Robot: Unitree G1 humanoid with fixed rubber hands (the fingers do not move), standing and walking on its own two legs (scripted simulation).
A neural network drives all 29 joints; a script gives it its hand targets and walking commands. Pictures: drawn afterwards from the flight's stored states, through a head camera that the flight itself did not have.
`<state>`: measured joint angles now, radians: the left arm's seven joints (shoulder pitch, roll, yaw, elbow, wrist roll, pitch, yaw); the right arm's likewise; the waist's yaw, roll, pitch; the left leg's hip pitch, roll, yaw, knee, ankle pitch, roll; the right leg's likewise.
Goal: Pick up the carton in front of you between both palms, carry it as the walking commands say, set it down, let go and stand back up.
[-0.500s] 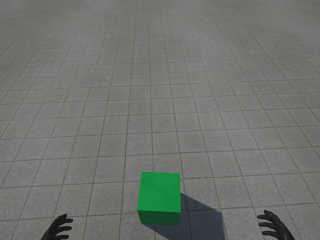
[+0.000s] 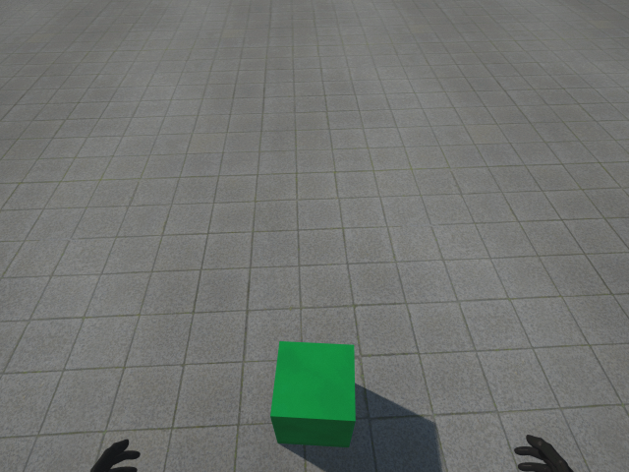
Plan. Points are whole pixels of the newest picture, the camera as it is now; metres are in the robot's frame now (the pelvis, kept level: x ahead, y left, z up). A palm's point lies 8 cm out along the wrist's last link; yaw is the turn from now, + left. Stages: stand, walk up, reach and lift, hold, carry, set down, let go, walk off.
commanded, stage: stand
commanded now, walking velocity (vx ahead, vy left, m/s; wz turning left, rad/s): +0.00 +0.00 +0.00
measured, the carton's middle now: (314, 395) +0.44 +0.02 -0.65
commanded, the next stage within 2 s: none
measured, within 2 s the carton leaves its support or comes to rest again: neither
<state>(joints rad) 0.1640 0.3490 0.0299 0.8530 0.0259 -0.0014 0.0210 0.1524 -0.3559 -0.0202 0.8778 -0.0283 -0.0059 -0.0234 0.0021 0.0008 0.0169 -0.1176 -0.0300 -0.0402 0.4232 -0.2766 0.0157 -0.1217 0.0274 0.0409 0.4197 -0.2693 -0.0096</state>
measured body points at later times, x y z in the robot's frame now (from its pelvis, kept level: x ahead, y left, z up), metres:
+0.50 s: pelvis -0.02 +0.00 +0.00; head -0.02 +0.00 +0.45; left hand +0.09 +0.31 -0.11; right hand +0.09 -0.31 -0.11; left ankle -0.03 +0.11 -0.74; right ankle -0.03 -0.12 -0.74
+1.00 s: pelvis -0.02 +0.00 +0.01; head -0.02 +0.00 +0.46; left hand +0.08 +0.32 -0.11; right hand +0.08 -0.31 -0.11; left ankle -0.03 +0.11 -0.74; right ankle -0.03 -0.12 -0.74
